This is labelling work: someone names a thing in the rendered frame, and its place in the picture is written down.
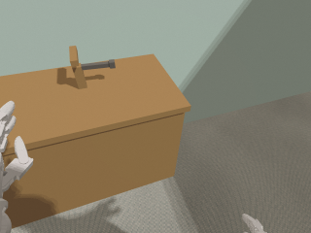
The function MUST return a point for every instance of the robot right hand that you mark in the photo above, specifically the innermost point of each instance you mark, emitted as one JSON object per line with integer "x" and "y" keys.
{"x": 253, "y": 224}

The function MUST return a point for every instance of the tap lever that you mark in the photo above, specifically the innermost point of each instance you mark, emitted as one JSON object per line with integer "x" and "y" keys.
{"x": 98, "y": 65}

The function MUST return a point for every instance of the counter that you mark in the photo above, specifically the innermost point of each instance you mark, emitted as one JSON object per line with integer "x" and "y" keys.
{"x": 92, "y": 133}

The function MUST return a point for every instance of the robot left hand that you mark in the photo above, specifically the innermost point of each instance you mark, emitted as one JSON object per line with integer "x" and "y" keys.
{"x": 20, "y": 165}

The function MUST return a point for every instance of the left robot forearm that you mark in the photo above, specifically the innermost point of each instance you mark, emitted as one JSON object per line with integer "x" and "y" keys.
{"x": 5, "y": 222}

